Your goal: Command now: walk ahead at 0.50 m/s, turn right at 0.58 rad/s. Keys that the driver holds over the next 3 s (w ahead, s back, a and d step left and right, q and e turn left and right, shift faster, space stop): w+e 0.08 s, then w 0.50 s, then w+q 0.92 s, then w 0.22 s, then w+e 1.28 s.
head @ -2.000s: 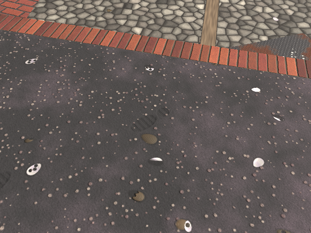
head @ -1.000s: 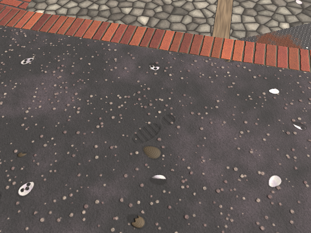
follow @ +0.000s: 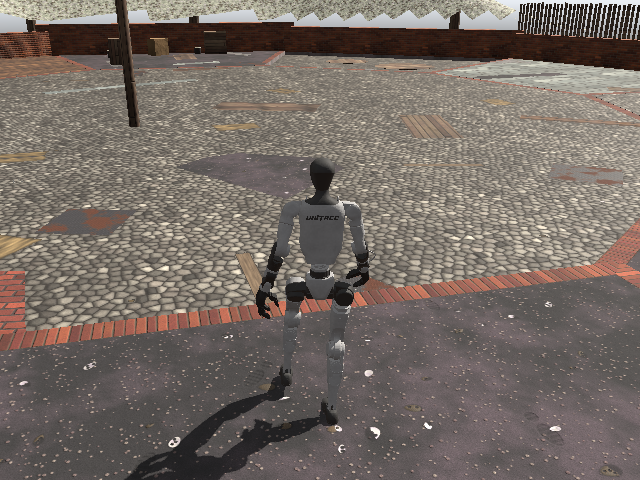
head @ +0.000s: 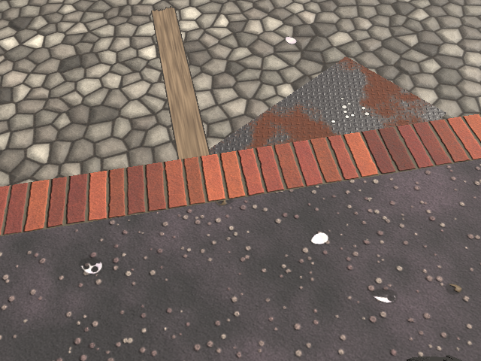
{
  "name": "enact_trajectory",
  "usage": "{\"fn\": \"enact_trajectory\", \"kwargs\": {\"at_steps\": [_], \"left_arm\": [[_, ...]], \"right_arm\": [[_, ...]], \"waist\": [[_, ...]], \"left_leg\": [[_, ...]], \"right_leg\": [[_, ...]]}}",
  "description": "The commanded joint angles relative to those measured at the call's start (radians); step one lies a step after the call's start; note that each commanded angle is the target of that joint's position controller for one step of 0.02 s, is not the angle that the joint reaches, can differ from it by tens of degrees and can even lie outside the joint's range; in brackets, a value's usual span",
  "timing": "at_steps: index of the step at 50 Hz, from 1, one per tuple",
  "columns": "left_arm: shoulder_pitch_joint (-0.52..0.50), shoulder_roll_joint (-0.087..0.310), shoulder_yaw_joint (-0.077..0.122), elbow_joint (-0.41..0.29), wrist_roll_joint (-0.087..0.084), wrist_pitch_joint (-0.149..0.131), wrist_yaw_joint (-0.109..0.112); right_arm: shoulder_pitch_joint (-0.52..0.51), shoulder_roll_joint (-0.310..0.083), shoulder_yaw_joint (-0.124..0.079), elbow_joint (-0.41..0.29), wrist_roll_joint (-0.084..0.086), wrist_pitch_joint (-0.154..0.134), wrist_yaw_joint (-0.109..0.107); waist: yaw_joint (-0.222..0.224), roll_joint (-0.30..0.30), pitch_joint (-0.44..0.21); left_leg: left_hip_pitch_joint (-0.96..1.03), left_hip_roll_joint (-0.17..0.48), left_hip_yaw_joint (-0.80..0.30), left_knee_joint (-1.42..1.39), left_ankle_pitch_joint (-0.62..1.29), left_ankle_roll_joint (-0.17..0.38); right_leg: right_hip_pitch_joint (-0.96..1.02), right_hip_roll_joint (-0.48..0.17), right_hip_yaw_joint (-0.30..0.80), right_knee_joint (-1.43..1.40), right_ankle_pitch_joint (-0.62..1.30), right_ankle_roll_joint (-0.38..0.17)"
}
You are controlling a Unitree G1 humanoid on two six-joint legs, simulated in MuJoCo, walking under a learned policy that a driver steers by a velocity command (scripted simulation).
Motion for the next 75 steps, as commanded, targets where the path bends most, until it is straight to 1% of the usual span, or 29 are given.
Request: {"fn": "enact_trajectory", "kwargs": {"at_steps": [1, 4, 6, 7, 8, 9, 11, 13, 17, 23, 27, 29, 31, 32, 33, 34, 35, 38, 47, 53, 56, 58, 59, 60, 61, 63, 65, 68, 75], "left_arm": [[0.085, 0.154, 0.031, -0.04, 0.009, -0.004, 0.009], [0.027, 0.182, 0.038, -0.068, 0.014, -0.006, 0.019], [-0.018, 0.196, 0.039, -0.079, 0.01, -0.018, 0.009], [-0.011, 0.154, 0.027, -0.092, 0.002, -0.028, 0.0], [0.104, 0.045, 0.004, -0.118, -0.034, -0.03, -0.001], [0.136, 0.108, 0.008, -0.104, -0.006, -0.023, 0.002], [0.008, 0.11, 0.005, -0.101, 0.023, -0.012, -0.006], [-0.04, 0.091, 0.001, -0.124, 0.035, 0.0, -0.021], [-0.076, 0.071, -0.009, -0.14, 0.039, 0.019, -0.036], [-0.333, 0.026, -0.048, -0.223, 0.031, 0.01, -0.055], [-0.402, 0.051, -0.048, -0.249, 0.024, 0.004, -0.045], [-0.378, 0.062, -0.043, -0.247, 0.028, -0.002, -0.037], [-0.173, 0.094, -0.022, -0.176, 0.048, -0.022, -0.022], [0.009, 0.169, 0.0, -0.148, 0.069, -0.032, -0.007], [0.056, 0.276, 0.026, -0.139, 0.064, -0.023, 0.002], [0.022, 0.214, 0.019, -0.143, 0.03, -0.011, 0.002], [-0.067, 0.146, -0.002, -0.152, 0.025, -0.014, -0.001], [-0.147, 0.057, -0.025, -0.141, 0.019, -0.036, 0.001], [-0.047, 0.069, -0.015, -0.075, 0.012, -0.06, 0.012], [0.032, 0.106, -0.007, -0.032, 0.014, -0.044, 0.025], [0.016, 0.152, 0.002, -0.03, 0.018, -0.024, 0.036], [-0.005, 0.179, 0.01, -0.043, 0.015, -0.004, 0.034], [-0.002, 0.141, 0.001, -0.077, 0.015, -0.007, 0.029], [0.006, 0.063, -0.009, -0.152, 0.004, -0.015, 0.012], [-0.11, 0.127, -0.003, -0.184, 0.015, -0.026, 0.008], [-0.133, 0.102, -0.013, -0.187, 0.003, -0.046, 0.008], [-0.102, 0.092, -0.014, -0.18, 0.035, -0.013, 0.004], [-0.114, 0.075, -0.016, -0.197, 0.043, 0.031, -0.007], [-0.37, 0.08, -0.022, -0.294, 0.033, 0.036, -0.012]], "right_arm": [[-0.148, -0.074, -0.006, -0.117, 0.008, -0.022, 0.003], [-0.076, -0.107, -0.012, -0.118, 0.015, -0.037, -0.001], [0.16, -0.153, -0.034, -0.045, 0.013, -0.054, -0.017], [0.306, -0.199, -0.048, -0.024, -0.005, -0.066, -0.032], [0.384, -0.3, -0.071, -0.027, -0.033, -0.061, -0.039], [0.346, -0.267, -0.073, -0.017, -0.009, -0.044, -0.03], [0.205, -0.112, -0.039, -0.035, 0.006, -0.042, -0.018], [0.21, -0.089, -0.028, -0.003, 0.005, -0.053, -0.018], [0.284, -0.112, -0.035, 0.048, 0.023, -0.085, -0.006], [0.353, -0.123, -0.039, 0.089, 0.029, -0.075, -0.002], [0.414, -0.154, -0.046, 0.117, 0.025, -0.067, -0.002], [0.416, -0.164, -0.049, 0.126, 0.024, -0.058, -0.005], [0.428, -0.142, -0.04, 0.138, 0.031, -0.049, -0.008], [0.402, -0.104, -0.026, 0.099, 0.037, -0.051, -0.008], [0.496, 0.007, -0.002, 0.067, 0.059, -0.051, -0.009], [0.439, -0.124, -0.035, 0.09, 0.032, -0.035, -0.023], [0.38, -0.12, -0.041, 0.078, 0.032, -0.035, -0.015], [0.381, -0.076, -0.04, 0.099, 0.014, -0.009, 0.003], [0.143, -0.028, -0.033, 0.012, 0.006, 0.02, 0.035], [-0.011, -0.025, -0.019, -0.063, -0.002, 0.018, 0.049], [0.073, -0.053, -0.035, -0.053, -0.005, 0.019, 0.035], [0.308, -0.102, -0.065, 0.015, -0.009, 0.005, 0.018], [0.428, -0.199, -0.096, 0.041, -0.018, 0.002, 0.001], [0.356, -0.3, -0.119, 0.012, 0.006, 0.013, -0.003], [0.379, -0.289, -0.119, 0.002, 0.029, 0.027, -0.007], [0.308, -0.182, -0.089, 0.023, 0.03, 0.022, -0.022], [0.24, -0.135, -0.071, 0.009, 0.035, 0.005, -0.027], [0.272, -0.16, -0.073, 0.011, 0.039, -0.022, -0.018], [0.416, -0.176, -0.076, 0.017, 0.041, -0.019, -0.019]], "waist": [[0.023, -0.107, -0.002], [-0.036, -0.127, -0.014], [-0.143, -0.087, -0.121], [-0.202, -0.029, -0.23], [-0.164, 0.194, -0.381], [-0.128, 0.214, -0.373], [-0.104, -0.013, -0.094], [-0.078, 0.045, -0.031], [-0.061, 0.061, -0.04], [-0.11, 0.061, 0.008], [-0.13, 0.062, 0.007], [-0.112, 0.063, 0.0], [-0.023, -0.007, -0.1], [0.055, -0.109, -0.229], [0.017, -0.333, -0.318], [0.025, -0.165, -0.248], [-0.014, -0.124, -0.123], [-0.083, -0.141, -0.024], [-0.08, -0.099, 0.038], [-0.043, -0.098, 0.065], [-0.095, -0.132, -0.011], [-0.203, -0.099, -0.148], [-0.244, 0.007, -0.24], [-0.159, 0.224, -0.312], [-0.213, 0.038, -0.293], [-0.133, -0.063, -0.075], [-0.063, -0.054, -0.045], [-0.05, -0.034, -0.05], [-0.143, 0.021, -0.011]], "left_leg": [[-0.023, -0.064, 0.043, -0.092, 0.021, 0.012], [0.164, -0.094, 0.025, -0.215, -0.035, 0.047], [0.482, -0.131, 0.056, -0.299, -0.038, 0.091], [0.707, 0.0, -0.066, -0.314, -0.119, 0.132], [0.981, 0.295, -0.509, -0.358, -0.202, 0.248], [0.922, 0.334, -0.767, -0.472, -0.311, 0.303], [0.641, 0.237, -0.484, -0.515, -0.357, 0.272], [0.524, 0.152, -0.297, -0.553, -0.16, 0.232], [0.522, 0.131, -0.169, -0.586, 0.07, 0.252], [0.497, 0.075, -0.026, -0.637, 0.09, 0.229], [0.573, 0.117, -0.033, -0.583, 0.178, 0.214], [0.613, 0.134, -0.034, -0.516, 0.262, 0.203], [0.554, 0.066, 0.013, -0.242, 0.391, 0.171], [0.39, 0.012, 0.054, 0.028, 0.15, 0.144], [0.066, -0.142, 0.12, 0.338, -0.45, 0.108], [-0.003, -0.104, 0.014, 0.436, -0.448, 0.123], [-0.01, -0.061, -0.018, 0.429, -0.354, 0.131], [0.087, -0.012, -0.009, 0.348, -0.236, 0.109], [-0.046, -0.007, 0.045, 0.158, 0.025, 0.077], [0.029, -0.05, 0.162, -0.089, 0.004, 0.142], [0.189, -0.145, 0.22, -0.116, -0.148, 0.205], [0.496, -0.204, 0.19, -0.226, -0.154, 0.261], [0.733, -0.022, -0.06, -0.271, -0.222, 0.315], [0.974, 0.236, -0.639, -0.407, -0.152, 0.467], [0.949, 0.242, -0.637, -0.471, -0.073, 0.473], [0.701, 0.177, -0.401, -0.485, 0.078, 0.4], [0.544, 0.077, -0.273, -0.512, 0.169, 0.345], [0.486, 0.023, -0.221, -0.537, 0.215, 0.341], [0.591, -0.003, -0.266, -0.531, 0.179, 0.29]], "right_leg": [[0.066, -0.258, 0.211, 0.008, 0.539, -0.102], [0.034, -0.271, 0.239, 0.074, 0.599, -0.058], [-0.021, -0.217, 0.184, 0.3, 0.75, -0.014], [-0.137, -0.16, 0.139, 0.527, 0.57, 0.006], [-0.417, -0.014, 0.029, 0.854, -0.04, 0.049], [-0.539, -0.025, 0.018, 0.979, -0.252, 0.042], [-0.57, -0.119, 0.011, 0.963, -0.098, 0.047], [-0.526, -0.157, 0.0, 0.87, -0.07, 0.058], [-0.545, -0.165, -0.03, 0.788, -0.022, 0.079], [-0.511, -0.212, -0.147, 0.434, 0.176, 0.111], [-0.445, -0.189, -0.178, 0.315, 0.153, 0.091], [-0.384, -0.167, -0.188, 0.262, 0.096, 0.065], [-0.081, -0.139, -0.177, 0.149, 0.107, 0.03], [0.157, -0.346, 0.043, 0.114, -0.001, -0.02], [0.365, -0.613, 0.443, 0.007, -0.051, -0.126], [0.255, -0.585, 0.457, -0.021, -0.117, -0.125], [0.135, -0.528, 0.306, -0.043, -0.084, -0.094], [-0.061, -0.412, 0.045, -0.124, 0.11, -0.012], [-0.032, -0.381, -0.226, -0.154, 0.372, -0.017], [0.093, -0.417, -0.327, -0.079, 0.593, 0.005], [0.152, -0.422, -0.374, 0.139, 1.021, 0.022], [0.051, -0.405, -0.392, 0.515, 0.93, 0.045], [-0.173, -0.363, -0.39, 0.821, 0.529, 0.077], [-0.593, -0.124, -0.281, 1.179, -0.27, 0.143], [-0.698, -0.158, -0.097, 1.204, -0.207, 0.139], [-0.686, -0.243, -0.091, 1.057, -0.08, 0.128], [-0.563, -0.273, -0.081, 0.937, -0.066, 0.145], [-0.546, -0.266, -0.106, 0.839, -0.023, 0.173], [-0.684, -0.238, -0.102, 0.536, 0.22, 0.19]]}}
Next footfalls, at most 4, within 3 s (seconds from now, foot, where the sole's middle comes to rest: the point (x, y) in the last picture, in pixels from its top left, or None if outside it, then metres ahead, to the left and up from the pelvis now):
0.14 left None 0.26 0.13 -0.78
0.64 right None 0.46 -0.12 -0.78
1.16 left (261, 262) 0.74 0.06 -0.78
1.72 right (281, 175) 1.09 0.01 -0.78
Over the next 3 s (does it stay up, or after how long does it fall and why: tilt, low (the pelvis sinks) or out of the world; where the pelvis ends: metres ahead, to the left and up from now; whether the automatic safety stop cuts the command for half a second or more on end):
stays up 1.53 0.26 -0.15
